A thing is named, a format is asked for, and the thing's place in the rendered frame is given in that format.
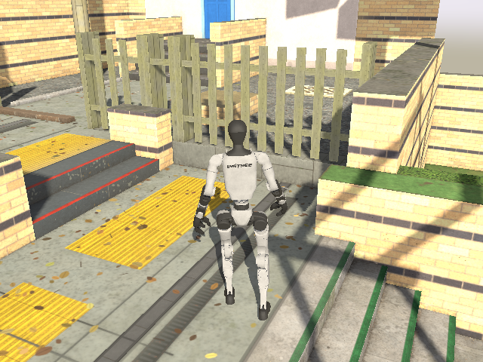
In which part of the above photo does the robot right upper arm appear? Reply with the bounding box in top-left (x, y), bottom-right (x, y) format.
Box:
top-left (254, 152), bottom-right (278, 192)

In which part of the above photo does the right robot forearm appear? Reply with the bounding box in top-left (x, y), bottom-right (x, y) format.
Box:
top-left (271, 180), bottom-right (286, 204)

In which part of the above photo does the robot left upper arm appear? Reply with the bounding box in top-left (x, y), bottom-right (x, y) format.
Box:
top-left (203, 153), bottom-right (223, 197)

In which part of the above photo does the robot right hand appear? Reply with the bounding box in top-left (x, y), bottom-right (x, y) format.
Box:
top-left (270, 202), bottom-right (288, 216)

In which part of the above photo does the right robot shin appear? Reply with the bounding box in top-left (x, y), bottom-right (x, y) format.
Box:
top-left (257, 255), bottom-right (269, 310)

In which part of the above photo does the left robot forearm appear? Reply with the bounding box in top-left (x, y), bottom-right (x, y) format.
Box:
top-left (195, 185), bottom-right (211, 219)

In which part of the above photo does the robot left hand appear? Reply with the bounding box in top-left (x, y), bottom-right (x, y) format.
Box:
top-left (193, 216), bottom-right (211, 235)

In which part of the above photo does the robot left thigh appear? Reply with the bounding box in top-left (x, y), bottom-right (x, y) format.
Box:
top-left (217, 210), bottom-right (234, 258)

